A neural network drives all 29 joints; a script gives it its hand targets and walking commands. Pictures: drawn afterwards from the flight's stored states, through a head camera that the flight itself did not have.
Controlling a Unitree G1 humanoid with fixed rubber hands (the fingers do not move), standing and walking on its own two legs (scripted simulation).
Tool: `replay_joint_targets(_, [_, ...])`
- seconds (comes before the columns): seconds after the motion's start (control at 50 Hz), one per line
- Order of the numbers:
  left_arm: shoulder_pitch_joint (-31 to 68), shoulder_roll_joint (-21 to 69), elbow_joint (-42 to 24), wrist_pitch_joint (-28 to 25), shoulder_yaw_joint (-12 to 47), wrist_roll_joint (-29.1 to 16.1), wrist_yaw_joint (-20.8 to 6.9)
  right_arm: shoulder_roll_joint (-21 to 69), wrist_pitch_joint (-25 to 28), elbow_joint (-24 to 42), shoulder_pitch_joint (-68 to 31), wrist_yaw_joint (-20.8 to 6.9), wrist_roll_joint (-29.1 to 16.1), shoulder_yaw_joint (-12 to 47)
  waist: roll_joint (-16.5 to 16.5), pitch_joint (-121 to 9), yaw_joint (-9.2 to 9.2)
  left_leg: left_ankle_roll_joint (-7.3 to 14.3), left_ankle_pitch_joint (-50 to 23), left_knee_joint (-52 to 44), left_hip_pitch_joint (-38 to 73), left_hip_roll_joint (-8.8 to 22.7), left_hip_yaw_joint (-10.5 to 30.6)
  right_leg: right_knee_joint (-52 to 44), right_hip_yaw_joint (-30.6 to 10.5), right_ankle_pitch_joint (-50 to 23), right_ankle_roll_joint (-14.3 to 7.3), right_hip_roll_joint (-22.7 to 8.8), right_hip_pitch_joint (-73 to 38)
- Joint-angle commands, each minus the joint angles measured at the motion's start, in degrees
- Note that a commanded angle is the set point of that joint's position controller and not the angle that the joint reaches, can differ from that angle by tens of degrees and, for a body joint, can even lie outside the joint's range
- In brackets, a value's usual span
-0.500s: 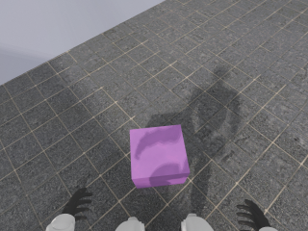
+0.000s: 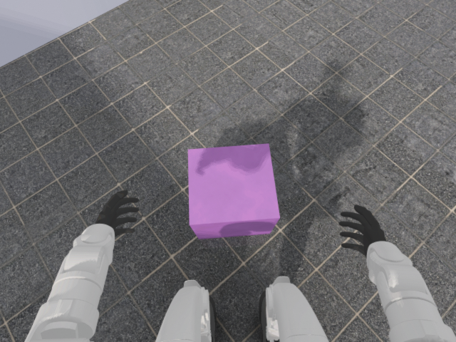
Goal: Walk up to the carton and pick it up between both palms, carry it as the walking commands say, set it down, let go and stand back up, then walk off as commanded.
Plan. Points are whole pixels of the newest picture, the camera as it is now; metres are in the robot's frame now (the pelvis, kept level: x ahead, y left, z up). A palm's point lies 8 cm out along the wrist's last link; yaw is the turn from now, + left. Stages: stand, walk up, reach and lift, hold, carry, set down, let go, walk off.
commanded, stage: reach and lift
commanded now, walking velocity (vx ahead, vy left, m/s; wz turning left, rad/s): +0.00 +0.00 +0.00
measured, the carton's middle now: (231, 194) +0.55 +0.00 -0.56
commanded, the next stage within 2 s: none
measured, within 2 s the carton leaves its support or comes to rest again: neither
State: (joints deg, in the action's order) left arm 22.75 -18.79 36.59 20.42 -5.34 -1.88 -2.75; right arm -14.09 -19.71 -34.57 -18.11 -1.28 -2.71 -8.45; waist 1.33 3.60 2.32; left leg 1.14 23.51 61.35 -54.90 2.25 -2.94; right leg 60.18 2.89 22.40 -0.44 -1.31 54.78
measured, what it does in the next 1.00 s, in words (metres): stands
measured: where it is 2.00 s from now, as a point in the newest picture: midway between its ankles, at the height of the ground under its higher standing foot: (238, 336)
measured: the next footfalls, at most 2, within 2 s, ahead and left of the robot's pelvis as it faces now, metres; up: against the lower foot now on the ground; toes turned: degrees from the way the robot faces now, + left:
none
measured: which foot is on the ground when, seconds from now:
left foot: down 0.00-1.00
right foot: down 0.00-1.00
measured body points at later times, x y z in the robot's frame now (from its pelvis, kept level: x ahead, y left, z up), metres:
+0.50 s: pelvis -0.02 -0.02 -0.02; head +0.25 -0.02 +0.34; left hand +0.45 +0.23 -0.12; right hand +0.44 -0.25 -0.13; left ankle +0.06 +0.11 -0.66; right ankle +0.06 -0.12 -0.66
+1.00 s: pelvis -0.03 -0.02 -0.04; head +0.34 -0.02 +0.22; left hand +0.55 +0.22 -0.16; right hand +0.55 -0.24 -0.17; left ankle +0.06 +0.11 -0.66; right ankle +0.06 -0.12 -0.66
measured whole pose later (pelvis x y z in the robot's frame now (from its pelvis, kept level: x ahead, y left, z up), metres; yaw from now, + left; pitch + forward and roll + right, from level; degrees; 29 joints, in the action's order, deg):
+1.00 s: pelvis -0.03 -0.02 -0.04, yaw +1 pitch +38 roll +0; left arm 80.5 -26.0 50.9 13.6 -19.3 -1.6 -3.6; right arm -24.3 -13.9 -48.1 -78.9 -1.7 -2.0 -19.2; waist 0.9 17.8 0.0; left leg 0.2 18.1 64.4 -84.3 2.4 -2.0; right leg 64.1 3.6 17.7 -2.0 -1.2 84.4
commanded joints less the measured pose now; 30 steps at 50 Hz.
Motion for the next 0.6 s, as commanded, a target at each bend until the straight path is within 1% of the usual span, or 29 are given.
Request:
replay_joint_targets(0.0, [15.6, -9.4, -3.7, -0.1, -2.9, 0.0, -0.4, -9.0, 0.2, 4.6, -12.3, 0.8, 0.7, -3.1, 1.4, -30.4, 0.50, -2.1, -5.1, -8.4, 15.9, -2.2, 3.0, -8.0, -0.1, -5.7, 1.3, 2.5, -6.5])
replay_joint_targets(0.02, [17.9, -8.5, -3.8, 0.0, -2.6, -1.1, -0.3, -9.1, 0.3, 4.2, -15.2, 0.6, 0.0, -2.3, 1.8, -33.7, 0.21, -2.4, -5.3, -8.6, 16.5, -2.1, 2.6, -7.4, 0.0, -6.3, 1.2, 2.4, -7.7])
replay_joint_targets(0.04, [18.7, -9.5, -3.3, -0.5, -2.7, -0.3, -0.3, -9.0, 0.4, 2.9, -15.1, 0.9, 0.4, -3.3, -0.8, -32.6, 1.07, -2.0, -7.0, -8.2, 13.5, -2.7, 2.7, -7.8, -0.4, -8.4, 1.5, 2.6, -7.7])
replay_joint_targets(0.06, [18.9, -8.4, -1.5, -0.1, -3.0, -0.8, -0.5, -8.8, 0.3, 3.1, -17.5, 1.2, -0.2, -2.3, 0.4, -33.7, 0.08, -1.9, -7.1, -8.0, 14.1, -2.8, 2.3, -7.7, 0.0, -8.2, 1.6, 2.4, -8.7])
replay_joint_targets(0.08, [21.4, -10.6, -0.1, -0.5, -4.6, -0.4, -0.6, -9.4, 0.4, 3.0, -21.0, 1.3, -0.2, -2.7, -1.4, -35.2, -0.39, -1.6, -6.9, -7.5, 12.2, -2.9, 2.3, -6.7, 0.2, -7.2, 2.0, 2.7, -6.5])
replay_joint_targets(0.1, [22.4, -9.1, -0.2, -0.6, -3.8, 0.0, -0.6, -8.3, 0.6, 0.7, -19.8, 1.2, -0.8, -2.5, 0.8, -36.3, -0.05, -1.8, -8.2, -7.8, 11.9, -2.9, 1.8, -7.8, -0.2, -9.4, 1.8, 2.5, -8.4])
replay_joint_targets(0.12, [25.2, -10.4, -1.5, -0.7, -5.0, -0.7, -0.3, -10.2, 0.7, 1.4, -23.1, 0.9, -0.5, -2.8, -0.4, -39.3, -0.39, -2.1, -7.9, -7.7, 13.3, -2.6, 2.1, -6.4, 0.7, -7.8, 1.8, 2.9, -6.3])
replay_joint_targets(0.14, [23.9, -10.1, 2.0, -0.4, -4.9, -0.3, -0.3, -10.2, 0.6, 0.2, -24.0, 1.1, -0.9, -3.0, 0.4, -39.7, -0.46, -2.1, -8.0, -7.9, 13.6, -3.1, 1.6, -7.6, 0.2, -8.0, 1.6, 2.8, -7.3])
replay_joint_targets(0.16, [28.1, -10.0, 0.6, -0.9, -5.0, -1.1, -0.3, -11.3, 0.9, -0.1, -26.9, 1.2, -0.4, -3.6, -0.5, -39.7, -0.36, -2.2, -7.5, -7.9, 10.8, -3.1, 1.7, -7.2, 0.0, -7.9, 1.6, 3.0, -7.4])
replay_joint_targets(0.18, [30.6, -11.7, 0.4, -1.4, -5.7, -0.9, -0.3, -11.8, 1.6, 0.2, -27.8, 1.5, -0.4, -4.5, -1.2, -41.7, 1.62, -2.2, -9.4, -7.6, 11.3, -3.2, 2.0, -6.8, 0.2, -9.5, 1.7, 3.3, -5.8])
replay_joint_targets(0.2, [31.2, -11.9, 0.7, -1.8, -6.4, -0.9, -0.3, -10.7, 2.0, 2.4, -32.4, 1.5, -2.0, -3.7, 1.2, -45.8, -1.62, -2.3, -12.2, -6.7, 12.0, -3.5, 1.6, -7.0, -0.4, -11.9, 1.9, 2.9, -7.3])
replay_joint_targets(0.22, [33.4, -11.2, 3.9, -1.9, -7.2, -1.2, -0.1, -12.6, 2.0, -1.3, -34.2, 1.4, -0.7, -3.6, -1.9, -44.9, -1.49, -2.1, -10.0, -6.6, 8.3, -3.7, 1.3, -6.2, -0.1, -10.3, 2.1, 2.7, -7.9])
replay_joint_targets(0.24, [33.4, -11.9, 5.6, -2.3, -6.4, -0.4, -0.3, -11.3, 1.9, -3.0, -34.2, 1.5, -1.3, -4.1, -1.2, -44.2, -0.72, -1.9, -9.8, -6.9, 6.9, -3.9, 1.2, -6.2, 0.0, -11.6, 2.3, 3.2, -7.3])
replay_joint_targets(0.26, [35.7, -12.4, 4.9, -2.9, -7.1, -0.7, -0.5, -10.8, 2.4, -2.7, -35.0, 1.4, -1.3, -3.4, -2.7, -46.5, -1.48, -1.8, -10.8, -5.8, 6.1, -4.0, 1.0, -6.4, -0.8, -12.4, 2.3, 2.9, -7.9])
replay_joint_targets(0.28, [35.1, -11.4, 6.0, -3.3, -6.6, -1.4, -0.6, -11.4, 3.1, -3.4, -34.7, 1.3, -1.6, -3.9, -2.2, -48.2, -0.64, -2.0, -13.9, -5.9, 6.5, -3.9, 1.7, -5.7, -0.6, -14.9, 2.2, 2.9, -7.4])
replay_joint_targets(0.3, [37.2, -11.3, 6.6, -3.9, -7.7, -0.8, -0.6, -13.2, 3.8, -3.7, -38.6, 1.3, -1.1, -4.9, -1.5, -48.4, -0.77, -2.2, -13.8, -6.3, 5.2, -4.1, 1.8, -5.5, -0.4, -14.8, 2.2, 3.1, -6.2])
replay_joint_targets(0.32, [38.7, -13.0, 7.1, -4.7, -8.7, -0.4, -0.7, -11.8, 3.9, -4.5, -41.4, 1.1, -2.2, -4.6, -0.5, -49.2, -2.23, -1.7, -12.9, -6.2, 5.5, -3.9, 1.5, -5.9, -0.8, -13.5, 2.4, 3.0, -5.7])
replay_joint_targets(0.34, [41.4, -12.8, 5.6, -5.2, -9.0, -1.0, -0.4, -12.7, 4.5, -5.2, -42.0, 0.8, -2.0, -4.5, -1.6, -50.9, -1.68, -2.1, -11.8, -6.5, 5.3, -3.7, 1.1, -5.9, -0.4, -12.2, 2.2, 3.2, -5.6])
replay_joint_targets(0.36, [43.0, -12.0, 6.8, -5.3, -7.7, -1.4, -0.5, -12.4, 4.7, -5.2, -43.2, 0.6, -3.0, -4.4, 1.3, -52.0, -1.22, -2.0, -11.7, -7.3, 7.1, -3.5, 1.0, -6.9, -0.6, -12.0, 2.2, 3.1, -5.5])
replay_joint_targets(0.38, [44.8, -13.4, 7.0, -5.4, -8.9, -1.7, -0.4, -13.9, 4.7, -6.0, -45.4, 0.7, -2.4, -4.5, -1.5, -53.9, -1.59, -1.9, -12.1, -6.7, 5.2, -3.7, 1.2, -6.4, -0.6, -12.8, 2.2, 3.3, -6.0])
replay_joint_targets(0.4, [43.0, -13.2, 9.8, -5.7, -9.0, -0.7, -0.6, -12.4, 4.5, -7.8, -45.1, 1.0, -3.1, -4.5, 0.3, -51.9, -3.09, -1.7, -12.6, -5.9, 2.2, -3.9, 0.8, -7.1, -2.3, -13.6, 1.9, 2.7, -6.2])
replay_joint_targets(0.44, [46.0, -13.5, 9.0, -6.5, -9.5, -0.9, -0.9, -15.2, 5.4, -7.0, -48.5, 1.1, -1.8, -5.9, -2.2, -53.9, -1.62, -1.6, -12.9, -5.5, -0.4, -3.9, 0.9, -4.7, -1.9, -16.1, 2.4, 3.2, -7.8])
replay_joint_targets(0.46, [46.5, -14.3, 11.3, -6.5, -9.9, -1.4, -1.0, -14.9, 5.3, -9.1, -47.8, 1.2, -1.1, -5.7, -3.2, -54.9, -0.52, -1.5, -14.4, -5.8, 0.4, -4.0, 1.4, -4.7, -1.7, -17.2, 2.5, 3.4, -7.6])
replay_joint_targets(0.48, [50.0, -14.5, 8.9, -6.9, -10.3, -1.3, -1.2, -15.4, 5.8, -6.4, -52.4, 1.7, -1.8, -6.6, -1.8, -57.5, -1.45, -1.8, -14.9, -4.7, -2.4, -4.1, 0.7, -4.5, -2.6, -19.1, 2.4, 3.3, -9.8])
replay_joint_targets(0.5, [50.8, -15.4, 9.9, -7.1, -10.7, -1.9, -1.2, -15.3, 5.8, -8.0, -52.4, 1.7, -0.9, -6.3, -3.0, -58.9, -1.27, -1.4, -15.9, -5.2, -2.3, -4.2, 1.4, -3.8, -2.3, -19.8, 2.7, 3.3, -9.8])
replay_joint_targets(0.52, [51.6, -15.2, 8.9, -7.6, -10.0, -1.3, -1.3, -13.3, 5.9, -8.7, -52.7, 1.6, -2.5, -6.3, 0.2, -58.4, -2.42, -1.5, -17.7, -5.0, -1.0, -4.2, 1.4, -4.1, -2.6, -20.9, 2.3, 3.1, -8.6])
replay_joint_targets(0.54, [54.0, -15.8, 10.1, -7.9, -10.3, -2.1, -1.4, -14.7, 6.3, -8.0, -56.0, 1.5, -2.3, -6.0, -1.9, -59.5, -1.75, -1.3, -17.9, -4.2, -2.2, -4.0, 1.3, -3.5, -2.6, -21.4, 2.5, 3.6, -7.9])
replay_joint_targets(0.56, [52.9, -15.2, 10.9, -8.0, -9.9, -1.9, -1.6, -14.5, 6.3, -10.2, -55.1, 1.6, -2.2, -6.4, 0.0, -59.7, -2.42, -1.4, -19.5, -4.8, -2.7, -4.3, 1.4, -3.5, -3.4, -23.4, 2.1, 3.1, -9.2])
replay_joint_targets(0.58, [55.0, -15.8, 11.5, -8.3, -10.8, -1.4, -1.6, -14.3, 6.8, -9.6, -56.5, 1.5, -2.6, -6.4, -1.0, -61.4, -1.90, -1.5, -21.4, -3.8, -3.4, -4.3, 1.7, -2.2, -3.4, -26.0, 2.1, 3.6, -8.8])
